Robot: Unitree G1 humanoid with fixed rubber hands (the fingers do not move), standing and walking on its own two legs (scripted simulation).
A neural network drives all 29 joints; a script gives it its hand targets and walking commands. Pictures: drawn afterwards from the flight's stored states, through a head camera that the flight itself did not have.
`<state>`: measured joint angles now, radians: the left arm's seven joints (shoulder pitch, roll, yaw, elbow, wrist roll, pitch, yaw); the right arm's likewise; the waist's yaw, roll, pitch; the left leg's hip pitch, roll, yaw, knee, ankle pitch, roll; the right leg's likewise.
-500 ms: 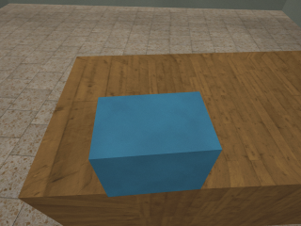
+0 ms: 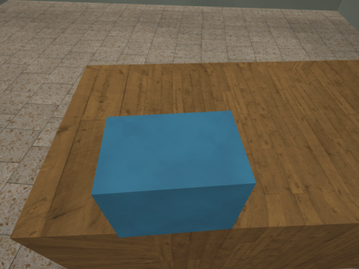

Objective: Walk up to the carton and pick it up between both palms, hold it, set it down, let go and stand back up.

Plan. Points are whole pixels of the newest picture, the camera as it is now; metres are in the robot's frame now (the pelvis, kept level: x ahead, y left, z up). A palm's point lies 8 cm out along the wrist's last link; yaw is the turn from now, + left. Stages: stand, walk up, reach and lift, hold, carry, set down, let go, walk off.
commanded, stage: walk up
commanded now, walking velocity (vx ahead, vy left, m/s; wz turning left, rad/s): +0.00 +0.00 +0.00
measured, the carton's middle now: (173, 176) +0.33 +0.03 +0.01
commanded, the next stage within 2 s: none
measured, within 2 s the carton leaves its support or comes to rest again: neither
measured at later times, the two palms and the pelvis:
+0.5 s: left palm out of the picture -0.04 +0.21 -0.16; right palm out of the picture -0.01 -0.21 -0.16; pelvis -0.01 +0.00 -0.01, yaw +0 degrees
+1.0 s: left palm out of the picture +0.03 +0.25 -0.14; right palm out of the picture -0.05 -0.23 -0.17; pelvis -0.07 +0.00 -0.02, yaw -5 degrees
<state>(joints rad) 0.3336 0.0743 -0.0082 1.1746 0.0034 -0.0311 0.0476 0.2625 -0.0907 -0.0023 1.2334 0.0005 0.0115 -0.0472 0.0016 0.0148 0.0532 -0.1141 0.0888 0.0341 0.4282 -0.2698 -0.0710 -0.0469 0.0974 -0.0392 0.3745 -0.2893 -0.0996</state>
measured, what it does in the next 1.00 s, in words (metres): lifts its right foot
